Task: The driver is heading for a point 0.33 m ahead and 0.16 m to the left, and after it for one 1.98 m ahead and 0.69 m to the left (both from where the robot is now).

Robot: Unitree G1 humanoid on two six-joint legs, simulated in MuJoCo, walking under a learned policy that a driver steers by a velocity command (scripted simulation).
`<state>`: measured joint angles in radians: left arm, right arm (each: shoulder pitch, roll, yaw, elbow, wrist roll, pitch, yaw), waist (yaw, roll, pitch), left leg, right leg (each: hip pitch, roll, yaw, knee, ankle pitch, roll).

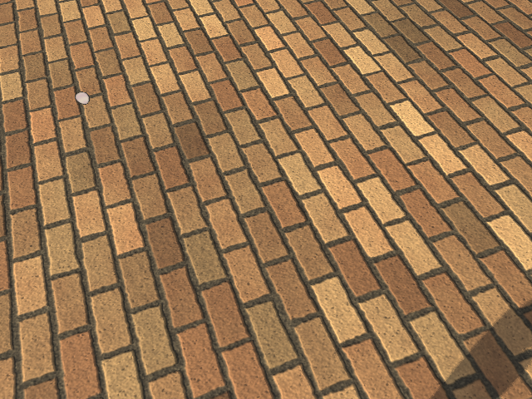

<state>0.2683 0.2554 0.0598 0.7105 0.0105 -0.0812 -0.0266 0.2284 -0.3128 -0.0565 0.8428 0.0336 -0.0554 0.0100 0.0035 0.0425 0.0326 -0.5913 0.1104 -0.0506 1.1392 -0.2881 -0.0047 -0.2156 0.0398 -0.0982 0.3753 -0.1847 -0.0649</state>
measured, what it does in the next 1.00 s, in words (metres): walks ahead, turning left: left foot, then right foot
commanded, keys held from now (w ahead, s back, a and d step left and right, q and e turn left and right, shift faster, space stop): w+q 0.88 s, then w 0.12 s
